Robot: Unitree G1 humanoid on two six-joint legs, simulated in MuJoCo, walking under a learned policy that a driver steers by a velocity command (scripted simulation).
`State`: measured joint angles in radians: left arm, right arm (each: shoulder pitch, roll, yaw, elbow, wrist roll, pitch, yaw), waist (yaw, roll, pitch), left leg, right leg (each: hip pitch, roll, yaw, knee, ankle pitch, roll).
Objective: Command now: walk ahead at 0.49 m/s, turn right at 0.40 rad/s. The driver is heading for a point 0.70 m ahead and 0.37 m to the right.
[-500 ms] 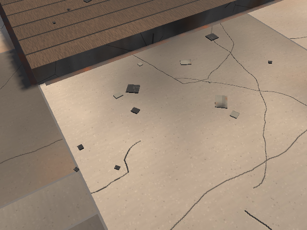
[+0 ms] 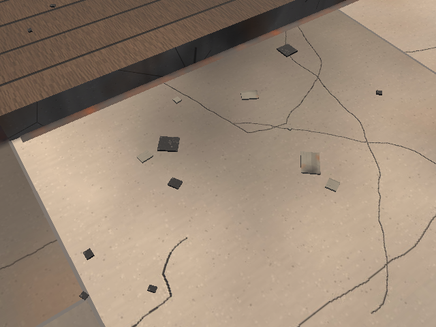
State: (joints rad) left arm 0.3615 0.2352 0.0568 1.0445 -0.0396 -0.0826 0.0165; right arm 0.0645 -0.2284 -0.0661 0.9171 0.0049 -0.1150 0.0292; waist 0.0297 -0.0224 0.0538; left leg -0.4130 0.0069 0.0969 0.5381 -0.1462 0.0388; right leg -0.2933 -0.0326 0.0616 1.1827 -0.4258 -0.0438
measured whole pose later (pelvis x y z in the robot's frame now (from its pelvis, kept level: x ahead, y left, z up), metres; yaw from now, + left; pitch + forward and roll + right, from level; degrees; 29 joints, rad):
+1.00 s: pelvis +0.56 -0.14 -0.01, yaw -34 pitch +3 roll +2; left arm 0.36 0.28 0.09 0.79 -0.03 -0.04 0.02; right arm 0.02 -0.26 -0.06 0.75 -0.01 -0.14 0.02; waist 0.06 -0.02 0.00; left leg -0.47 -0.04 0.00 0.53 -0.11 0.03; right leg -0.20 0.08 0.21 0.87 -0.53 -0.05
